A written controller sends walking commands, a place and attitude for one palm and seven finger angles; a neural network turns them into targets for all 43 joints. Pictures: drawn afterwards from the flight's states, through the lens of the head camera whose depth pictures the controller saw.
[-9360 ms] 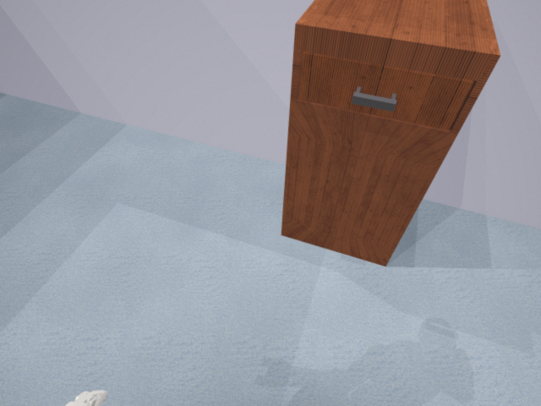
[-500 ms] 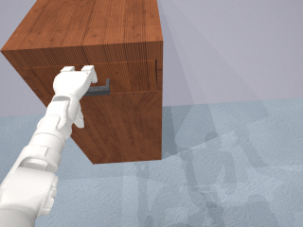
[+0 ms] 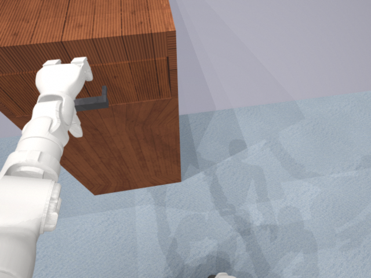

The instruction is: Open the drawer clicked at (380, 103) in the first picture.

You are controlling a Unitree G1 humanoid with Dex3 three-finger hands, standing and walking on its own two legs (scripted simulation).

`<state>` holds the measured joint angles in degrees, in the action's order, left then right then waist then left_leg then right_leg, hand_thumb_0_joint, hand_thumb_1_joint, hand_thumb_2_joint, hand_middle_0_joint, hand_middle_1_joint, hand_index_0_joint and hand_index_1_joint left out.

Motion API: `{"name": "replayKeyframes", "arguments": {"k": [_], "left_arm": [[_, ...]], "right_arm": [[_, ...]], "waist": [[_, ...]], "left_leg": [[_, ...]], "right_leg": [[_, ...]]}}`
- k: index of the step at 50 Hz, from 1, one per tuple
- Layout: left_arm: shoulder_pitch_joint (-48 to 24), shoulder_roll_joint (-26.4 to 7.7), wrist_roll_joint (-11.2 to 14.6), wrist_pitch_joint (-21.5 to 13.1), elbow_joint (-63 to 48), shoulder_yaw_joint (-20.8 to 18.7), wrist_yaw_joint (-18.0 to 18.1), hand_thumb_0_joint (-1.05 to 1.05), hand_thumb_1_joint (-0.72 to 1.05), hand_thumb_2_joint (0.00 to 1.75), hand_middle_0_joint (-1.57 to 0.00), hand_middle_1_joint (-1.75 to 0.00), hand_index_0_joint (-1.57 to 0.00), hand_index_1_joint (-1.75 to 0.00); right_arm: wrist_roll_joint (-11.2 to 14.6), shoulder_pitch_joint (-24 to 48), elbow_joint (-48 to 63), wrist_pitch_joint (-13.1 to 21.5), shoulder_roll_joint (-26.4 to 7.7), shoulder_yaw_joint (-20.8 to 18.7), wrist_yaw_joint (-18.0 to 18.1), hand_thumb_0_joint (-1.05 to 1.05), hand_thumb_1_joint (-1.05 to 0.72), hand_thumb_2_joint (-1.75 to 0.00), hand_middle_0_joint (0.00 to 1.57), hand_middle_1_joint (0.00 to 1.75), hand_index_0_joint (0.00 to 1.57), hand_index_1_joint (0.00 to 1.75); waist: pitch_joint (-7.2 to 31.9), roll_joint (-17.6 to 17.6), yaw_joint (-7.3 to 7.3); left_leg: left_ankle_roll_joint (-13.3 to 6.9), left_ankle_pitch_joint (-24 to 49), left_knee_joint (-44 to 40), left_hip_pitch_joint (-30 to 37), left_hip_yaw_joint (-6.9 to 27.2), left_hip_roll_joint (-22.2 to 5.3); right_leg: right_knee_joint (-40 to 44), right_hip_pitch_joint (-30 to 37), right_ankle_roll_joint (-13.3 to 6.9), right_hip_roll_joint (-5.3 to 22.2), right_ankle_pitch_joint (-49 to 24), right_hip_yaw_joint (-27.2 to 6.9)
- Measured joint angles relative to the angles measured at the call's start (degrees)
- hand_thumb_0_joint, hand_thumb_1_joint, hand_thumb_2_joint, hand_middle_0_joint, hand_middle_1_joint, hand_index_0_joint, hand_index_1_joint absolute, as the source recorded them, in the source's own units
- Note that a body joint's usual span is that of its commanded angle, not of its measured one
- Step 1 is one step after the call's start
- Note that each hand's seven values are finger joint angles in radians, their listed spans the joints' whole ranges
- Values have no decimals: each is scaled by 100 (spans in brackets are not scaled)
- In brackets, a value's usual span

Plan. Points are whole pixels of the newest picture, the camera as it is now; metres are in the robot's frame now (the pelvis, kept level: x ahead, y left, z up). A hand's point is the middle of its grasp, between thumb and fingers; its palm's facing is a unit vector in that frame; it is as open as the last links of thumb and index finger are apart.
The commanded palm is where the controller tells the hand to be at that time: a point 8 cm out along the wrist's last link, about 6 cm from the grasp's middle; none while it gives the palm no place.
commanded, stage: move the hooked fingers above the handle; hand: left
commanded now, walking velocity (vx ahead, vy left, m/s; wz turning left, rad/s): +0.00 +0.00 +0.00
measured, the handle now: (85, 97) +0.55 +0.22 +0.03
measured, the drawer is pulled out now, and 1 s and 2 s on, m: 0.00 0.00 0.00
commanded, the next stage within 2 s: lower the fingers behind the handle in 0.48 s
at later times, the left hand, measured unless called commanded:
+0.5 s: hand (69, 100) +0.50 +0.23 +0.07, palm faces -0.05 -0.01 -1.00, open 13.7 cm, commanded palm +0.48 +0.23 +0.14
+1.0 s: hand (73, 110) +0.49 +0.23 +0.05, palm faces -0.05 -0.01 -1.00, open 13.8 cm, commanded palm +0.47 +0.23 +0.11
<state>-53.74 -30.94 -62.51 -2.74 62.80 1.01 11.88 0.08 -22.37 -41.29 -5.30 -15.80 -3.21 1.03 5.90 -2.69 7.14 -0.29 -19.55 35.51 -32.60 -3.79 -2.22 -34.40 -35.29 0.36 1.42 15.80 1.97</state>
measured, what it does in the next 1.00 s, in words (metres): stands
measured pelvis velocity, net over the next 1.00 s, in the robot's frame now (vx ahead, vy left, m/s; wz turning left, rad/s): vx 0.01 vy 0.00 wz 0.01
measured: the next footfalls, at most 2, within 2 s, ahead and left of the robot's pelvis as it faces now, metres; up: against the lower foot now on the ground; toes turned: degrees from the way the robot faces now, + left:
none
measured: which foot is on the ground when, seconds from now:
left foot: down 0.00-1.00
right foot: down 0.00-1.00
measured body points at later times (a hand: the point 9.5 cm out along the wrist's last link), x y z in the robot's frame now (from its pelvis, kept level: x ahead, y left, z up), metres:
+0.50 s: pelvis +0.01 +0.01 +0.00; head +0.10 +0.00 +0.44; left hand +0.50 +0.23 +0.12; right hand +0.03 -0.26 -0.13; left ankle -0.04 +0.12 -0.72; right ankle +0.00 -0.13 -0.72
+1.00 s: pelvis +0.01 +0.00 +0.00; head +0.10 -0.01 +0.44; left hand +0.49 +0.23 +0.10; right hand +0.03 -0.27 -0.14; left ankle -0.04 +0.12 -0.72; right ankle +0.00 -0.13 -0.72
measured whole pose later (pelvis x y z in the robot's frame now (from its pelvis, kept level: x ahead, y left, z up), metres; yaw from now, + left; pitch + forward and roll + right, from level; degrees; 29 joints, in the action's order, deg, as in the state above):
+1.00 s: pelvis +0.01 +0.00 +0.00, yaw +1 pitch +17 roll -1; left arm -49.1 -28.7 -62.6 -3.2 60.5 1.4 14.8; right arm -0.7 -19.8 -41.0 -5.4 -15.0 -3.5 0.4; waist 6.6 -2.7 5.9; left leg -0.2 -20.7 37.2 -33.6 -2.8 -2.2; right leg -35.6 -35.8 0.4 1.5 17.0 2.7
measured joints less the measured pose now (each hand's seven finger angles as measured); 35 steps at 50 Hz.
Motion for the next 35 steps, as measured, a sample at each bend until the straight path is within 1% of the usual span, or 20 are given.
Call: {"name": "replayKeyframes", "arguments": {"k": [8,13,16,22,26,30,35], "left_arm": [[35,26,28,77,36,52,0,0,-48,30,-32,-122,-32,-121],[47,-3,6,38,35,38,-15,0,-49,30,-32,-121,-32,-121],[17,5,10,31,-5,112,-10,0,-49,30,-32,-121,-32,-121],[18,143,71,66,-129,226,-26,0,-48,30,-33,-121,-33,-121],[44,219,95,123,-170,266,-21,0,-49,30,-33,-121,-33,-121],[89,226,80,133,-205,217,-32,0,-49,30,-33,-121,-33,-122],[200,265,123,130,-273,195,-43,0,-49,30,-33,-121,-33,-121]], "right_arm": [[19,56,18,2,62,40,-14,0,-90,-90,21,30,20,30],[18,154,79,37,94,65,3,0,-90,-90,21,30,20,30],[7,184,97,63,101,51,-1,0,-90,-90,21,30,20,30],[-23,199,64,54,92,12,-53,0,-90,-90,21,30,20,30],[-19,221,43,12,97,15,-78,0,-90,-90,21,30,20,30],[-21,251,52,-22,104,36,-85,0,-90,-90,21,30,20,30],[-30,249,71,-60,111,28,-99,0,-90,-90,21,30,20,30]], "waist": [[19,4,2],[9,25,-3],[10,32,-31],[53,24,-111],[73,22,-132],[73,13,-129],[87,-17,-156]], "left_leg": [[-26,-17,18,2,-15,9],[-42,-32,48,-27,-7,22],[-48,-48,78,-59,18,34],[-55,-88,112,-65,68,57],[-55,-111,111,-23,84,59],[-50,-118,97,13,87,55],[-38,-113,61,65,76,45]], "right_leg": [[23,16,26,7,-13,-18],[12,1,43,21,-5,-12],[1,-9,51,35,10,11],[-7,20,66,60,56,57],[-2,70,68,62,82,72],[8,102,62,56,92,75],[25,140,55,44,94,63]]}}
